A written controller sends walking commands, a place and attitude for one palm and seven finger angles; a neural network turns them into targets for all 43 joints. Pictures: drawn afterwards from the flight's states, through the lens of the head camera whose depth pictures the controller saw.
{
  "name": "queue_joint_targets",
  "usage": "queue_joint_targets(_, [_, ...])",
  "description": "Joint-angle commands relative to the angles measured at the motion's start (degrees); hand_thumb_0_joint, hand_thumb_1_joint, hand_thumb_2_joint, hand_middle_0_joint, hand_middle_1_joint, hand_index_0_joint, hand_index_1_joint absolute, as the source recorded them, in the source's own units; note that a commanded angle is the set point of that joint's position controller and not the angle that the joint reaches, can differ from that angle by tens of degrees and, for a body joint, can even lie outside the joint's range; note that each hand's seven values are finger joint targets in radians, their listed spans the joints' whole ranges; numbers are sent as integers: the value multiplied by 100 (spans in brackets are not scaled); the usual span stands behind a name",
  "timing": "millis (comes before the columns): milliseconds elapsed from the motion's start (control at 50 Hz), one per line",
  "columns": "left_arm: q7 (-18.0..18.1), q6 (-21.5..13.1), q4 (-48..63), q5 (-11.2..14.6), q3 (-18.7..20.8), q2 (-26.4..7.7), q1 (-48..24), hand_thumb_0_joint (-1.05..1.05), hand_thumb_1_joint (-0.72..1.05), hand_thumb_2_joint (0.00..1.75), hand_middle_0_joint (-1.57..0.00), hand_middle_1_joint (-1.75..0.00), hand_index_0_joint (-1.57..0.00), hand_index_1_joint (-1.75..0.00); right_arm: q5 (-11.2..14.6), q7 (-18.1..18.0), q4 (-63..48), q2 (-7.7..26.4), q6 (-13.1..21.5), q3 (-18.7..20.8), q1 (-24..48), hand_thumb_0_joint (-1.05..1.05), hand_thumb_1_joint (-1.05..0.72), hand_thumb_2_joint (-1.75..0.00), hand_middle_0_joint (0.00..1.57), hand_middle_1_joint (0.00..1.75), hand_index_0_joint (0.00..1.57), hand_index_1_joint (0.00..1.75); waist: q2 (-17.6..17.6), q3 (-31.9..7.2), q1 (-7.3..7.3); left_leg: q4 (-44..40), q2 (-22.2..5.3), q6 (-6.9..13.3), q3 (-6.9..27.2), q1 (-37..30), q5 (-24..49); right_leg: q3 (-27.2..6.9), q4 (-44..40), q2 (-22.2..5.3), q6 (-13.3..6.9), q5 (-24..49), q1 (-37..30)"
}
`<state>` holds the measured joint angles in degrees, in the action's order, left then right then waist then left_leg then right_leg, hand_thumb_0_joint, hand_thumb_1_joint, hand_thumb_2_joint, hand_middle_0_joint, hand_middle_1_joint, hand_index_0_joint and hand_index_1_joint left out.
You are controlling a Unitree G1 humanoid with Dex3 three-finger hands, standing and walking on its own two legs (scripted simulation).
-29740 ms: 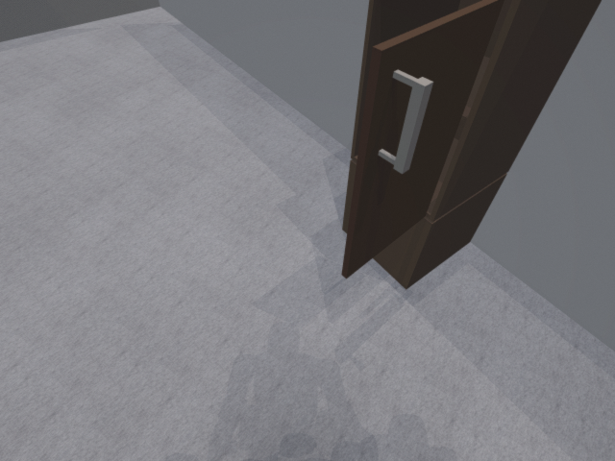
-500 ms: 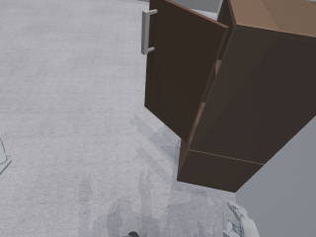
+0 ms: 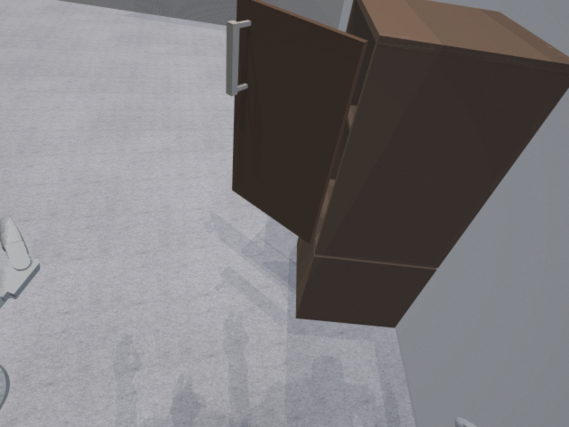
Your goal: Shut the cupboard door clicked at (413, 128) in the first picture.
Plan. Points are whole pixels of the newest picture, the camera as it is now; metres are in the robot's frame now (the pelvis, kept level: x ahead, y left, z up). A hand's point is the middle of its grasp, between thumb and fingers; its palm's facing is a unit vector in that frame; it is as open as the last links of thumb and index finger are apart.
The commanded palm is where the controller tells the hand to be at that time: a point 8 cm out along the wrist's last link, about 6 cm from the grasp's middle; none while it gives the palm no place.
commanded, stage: stop stepping back and stand still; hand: left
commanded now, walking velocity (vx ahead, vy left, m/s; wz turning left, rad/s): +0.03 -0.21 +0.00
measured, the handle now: (238, 58) +0.88 +0.16 +0.15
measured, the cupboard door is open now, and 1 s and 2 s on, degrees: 52 52 52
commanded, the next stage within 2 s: let the arm hang, fingers relaxed in 0.34 s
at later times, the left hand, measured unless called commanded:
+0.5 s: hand (43, 330) +0.19 +0.28 +0.11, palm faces +0.42 -0.82 -0.39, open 7.4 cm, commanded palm none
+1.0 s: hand out of the picture -0.06 +0.24 -0.14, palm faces +0.06 -0.96 -0.26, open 7.3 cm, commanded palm none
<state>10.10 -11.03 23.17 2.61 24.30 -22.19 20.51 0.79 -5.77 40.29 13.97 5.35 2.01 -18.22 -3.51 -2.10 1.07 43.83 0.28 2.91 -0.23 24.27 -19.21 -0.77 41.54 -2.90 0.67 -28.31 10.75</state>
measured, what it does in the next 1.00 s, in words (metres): steps on the spot: right foot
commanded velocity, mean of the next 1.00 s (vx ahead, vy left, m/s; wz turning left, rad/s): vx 0.03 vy -0.02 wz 0.00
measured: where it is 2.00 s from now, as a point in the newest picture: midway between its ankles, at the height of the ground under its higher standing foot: outside the picture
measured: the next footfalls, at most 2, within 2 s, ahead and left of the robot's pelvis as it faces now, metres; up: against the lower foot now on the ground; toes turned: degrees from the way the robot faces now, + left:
right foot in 0.32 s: -0.03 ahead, -0.09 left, +0.00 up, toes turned -5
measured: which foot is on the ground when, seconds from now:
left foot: down 0.00-1.00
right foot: up 0.00-0.30, down 0.32-1.00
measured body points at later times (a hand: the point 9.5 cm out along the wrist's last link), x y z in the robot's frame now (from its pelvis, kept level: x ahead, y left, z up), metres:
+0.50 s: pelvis -0.01 +0.00 +0.02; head -0.05 -0.01 +0.46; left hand +0.16 +0.32 +0.13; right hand +0.14 -0.25 -0.08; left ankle +0.03 +0.12 -0.70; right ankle -0.07 -0.08 -0.71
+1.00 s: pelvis -0.04 +0.03 +0.03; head -0.04 +0.03 +0.48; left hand -0.06 +0.29 -0.12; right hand -0.03 -0.20 -0.13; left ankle +0.02 +0.13 -0.71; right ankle -0.07 -0.08 -0.71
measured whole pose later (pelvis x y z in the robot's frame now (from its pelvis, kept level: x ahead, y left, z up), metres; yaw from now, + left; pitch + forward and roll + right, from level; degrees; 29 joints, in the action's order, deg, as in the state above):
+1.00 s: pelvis -0.04 +0.03 +0.03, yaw +2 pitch -2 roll -1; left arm 0.9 1.8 -60.1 -0.6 1.4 -12.8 19.7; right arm -1.1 -1.2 58.9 10.3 -1.8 -0.6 -17.2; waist 2.2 1.8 0.2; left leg 27.0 0.7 1.9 0.0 16.6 -8.4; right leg 7.1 24.8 -0.8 -0.4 -16.1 6.5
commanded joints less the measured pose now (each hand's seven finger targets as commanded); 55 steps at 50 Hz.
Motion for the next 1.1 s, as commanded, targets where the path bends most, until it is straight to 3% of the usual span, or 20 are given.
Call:
queue_joint_targets(0, [43, -679, 3047, 37, 775, -1619, -146, 0, 90, 90, -20, -30, -20, -30, -195, 157, -1178, 485, 753, 137, 815, 0, -90, -90, 20, 30, 20, 30, 2261, -889, -13, -3036, -1594, -471, 2909, -2071, 1384, -302, 1440, 427, -106, -184, 1380])
queue_joint_targets(40, [20, -697, 3381, 85, 1039, -1721, 812, 0, 90, 90, -20, -30, -20, -30, -168, 295, -1173, 434, 785, 147, 821, 0, -90, -90, 20, 30, 20, 30, 1704, -1151, -77, -3067, -1500, -183, 2182, -1740, 300, -184, 1114, 462, -65, 278, 963])
queue_joint_targets(80, [8, -591, 3211, 101, 1014, -1493, 1594, 0, 90, 90, -20, -30, -20, -30, -181, 351, -1217, 352, 686, 33, 997, 0, -90, -90, 20, 30, 20, 30, 1846, -971, -74, -3328, -1332, 10, 1606, -1081, -657, 105, 675, 503, -39, 533, 568])
queue_joint_targets(200, [9, -145, 1261, 132, 915, -1199, 1759, 0, 90, 90, -20, -30, -20, -30, -196, 135, -1169, 364, 145, -53, 950, 0, -90, -90, 20, 30, 20, 30, 1800, -65, -18, -3670, -1016, -257, 747, 274, -2015, 965, -1387, 891, -198, 257, -747])
queue_joint_targets(240, [-9, 8, 757, 96, 793, -1190, 1492, 0, 90, 90, -20, -30, -20, -30, -172, 87, -1102, 326, 49, -67, 906, 0, -90, -90, 20, 30, 20, 30, 1079, -3, 15, -3000, -756, -247, 497, 134, -1545, 590, -2230, 564, -289, 472, -851])
queue_joint_targets(260, [-24, 56, 625, 87, 648, -1155, 1287, 0, 90, 90, -20, -30, -20, -30, -172, 86, -1090, 299, -17, -72, 822, 0, -90, -90, 20, 30, 20, 30, 353, 33, 60, -2209, -614, -232, 425, 167, -946, -36, -2571, 47, -473, 592, -707])
queue_joint_targets(280, [-44, 71, 537, 87, 636, -1231, 1040, 0, 90, 90, -20, -30, -20, -30, -176, 109, -1093, 295, -72, -58, 792, 0, -90, -90, 20, 30, 20, 30, -509, 63, 57, -1060, -385, -249, 296, 88, -172, -1240, -3087, -751, -724, 508, -205])
queue_joint_targets(300, [-46, 69, 629, 109, 561, -1278, 640, 0, 90, 90, -20, -30, -20, -30, -160, 125, -1074, 340, -62, -81, 867, 0, -90, -90, 20, 30, 20, 30, -964, 212, 18, -376, -260, -280, 138, 266, 147, -1706, -3234, -1327, -959, 1115, 35])
queue_joint_targets(320, [-20, -3, 684, 102, 588, -1380, 337, 0, 90, 90, -20, -30, -20, -30, -158, 129, -1081, 367, 19, -99, 974, 0, -90, -90, 20, 30, 20, 30, -968, 170, -13, -9, -290, -290, 99, 356, 104, -1498, -2952, -1400, -1051, 2474, -76])
queue_joint_targets(360, [-37, 25, 478, 12, 36, -849, -56, 0, 90, 90, -20, -30, -20, -30, 3, 118, -996, 426, 137, 6, 901, 0, -90, -90, 20, 30, 20, 30, -1145, -129, 8, -11, -272, -273, 219, 97, -37, -1194, -2512, -1193, -985, 2240, -71])
queue_joint_targets(400, [-6, -42, 981, -86, -27, -950, -440, 0, 90, 90, -20, -30, -20, -30, -28, 85, -1116, 418, 187, -52, 1178, 0, -90, -90, 20, 30, 20, 30, -654, 119, -57, -504, -259, -211, -41, -91, 279, -835, -2183, -1019, -876, 3196, -68])
queue_joint_targets(420, [-768, 740, -3015, -605, -1646, -98, -129, 0, 90, 90, -20, -30, -20, -30, -202, 654, -21, 1243, 341, 196, 1187, 0, -90, -90, 20, 30, 20, 30, 22, 606, 213, -35, -509, -190, 177, 76, 1355, 174, -1070, -1235, -778, 4749, 630])
queue_joint_targets(440, [-918, 1088, -3112, -497, -1623, 39, 237, 0, 90, 90, -20, -30, -20, -30, -146, 631, -179, 995, 10, 213, 740, 0, -90, -90, 20, 30, 20, 30, 398, 105, 146, -265, -345, -157, 326, -684, 2291, 16, -753, -752, -597, 4436, 818])
queue_joint_targets(480, [-984, 1230, -3281, -403, -1862, 303, 323, 0, 90, 90, -20, -30, -20, -30, -154, 559, -281, 881, -207, 59, 821, 0, -90, -90, 20, 30, 20, 30, 726, 80, -84, -673, -694, 33, 548, -790, 3021, 280, -704, -406, -189, 2913, 1079])
queue_joint_targets(540, [-983, 1161, -4126, -461, -1995, 153, -136, 0, 90, 90, -20, -30, -20, -30, -244, 512, -346, 753, -343, -40, 918, 0, -90, -90, 20, 30, 20, 30, -659, 328, -90, -567, -491, -101, 409, -550, 2560, -76, -1429, -554, -315, 3037, 730])
queue_joint_targets(580, [-966, 1132, -4781, -441, -2042, 27, -395, 0, 90, 90, -20, -30, -20, -30, -269, 507, -174, 765, -455, -26, 742, 0, -90, -90, 20, 30, 20, 30, -783, 147, 26, -640, -342, -192, 317, -780, 2366, -72, -1389, -775, -572, 3370, 536])
queue_joint_targets(640, [-902, 1137, -5708, -377, -2156, 54, -381, 0, 90, 90, -20, -30, -20, -30, -269, 504, 225, 806, -449, -93, 668, 0, -90, -90, 20, 30, 20, 30, 534, -197, -49, -1256, -565, -113, 641, -1010, 3126, 114, -1249, -440, -347, 2625, -7])
queue_joint_targets(720, [-884, 1118, -6723, -337, -2103, 378, -34, 0, 90, 90, -20, -30, -20, -30, -263, 436, 633, 546, -463, -132, 683, 0, -90, -90, 20, 30, 20, 30, 1718, -441, -169, -1701, -552, -46, 792, -767, 2207, 99, -1720, -359, -334, 1790, -646])
queue_joint_targets(900, [-910, 1141, -7904, -334, -2229, 503, -82, 0, 90, 90, -20, -30, -20, -30, -199, 396, 1405, 439, -593, -78, 140, 0, -90, -90, 20, 30, 20, 30, 351, 601, -63, -2417, -566, -78, 909, -694, 400, 158, -2380, -279, -394, 813, -53])
queue_joint_targets(1080, [-868, 1123, -8534, -335, -2269, 539, 292, 0, 90, 90, -20, -30, -20, -30, -179, 399, 1958, 296, -599, -77, -73, 0, -90, -90, 20, 30, 20, 30, 293, 787, -80, -2667, -535, -74, 773, -921, 33, 87, -2452, -318, -372, 415, 291])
